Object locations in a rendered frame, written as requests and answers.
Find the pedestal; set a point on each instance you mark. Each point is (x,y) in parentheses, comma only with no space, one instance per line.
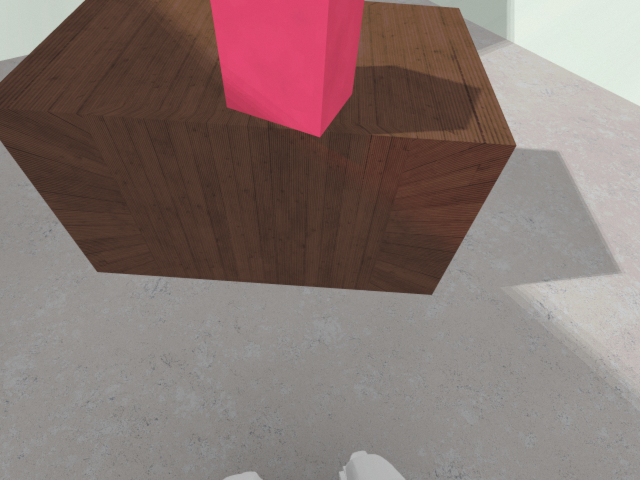
(119,120)

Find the carton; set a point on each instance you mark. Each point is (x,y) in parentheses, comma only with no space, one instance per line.
(291,62)

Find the robot right thigh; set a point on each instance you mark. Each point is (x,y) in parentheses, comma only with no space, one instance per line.
(369,467)

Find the robot right shin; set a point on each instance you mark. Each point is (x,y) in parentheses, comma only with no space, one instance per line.
(356,454)

